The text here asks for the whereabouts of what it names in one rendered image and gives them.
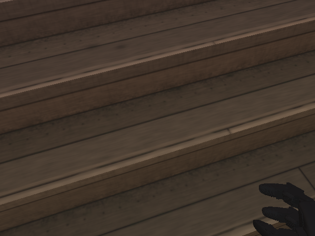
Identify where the robot right hand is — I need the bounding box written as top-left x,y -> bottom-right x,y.
253,182 -> 315,236

